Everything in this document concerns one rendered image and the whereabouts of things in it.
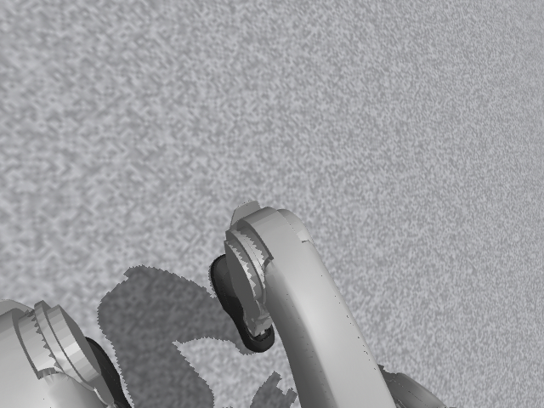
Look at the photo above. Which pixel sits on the right robot foot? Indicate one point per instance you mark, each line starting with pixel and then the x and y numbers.
pixel 221 282

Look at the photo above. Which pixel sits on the left robot foot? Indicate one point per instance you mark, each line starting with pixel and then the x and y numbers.
pixel 110 374

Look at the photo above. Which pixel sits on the right robot hand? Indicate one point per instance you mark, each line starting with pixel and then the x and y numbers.
pixel 407 393

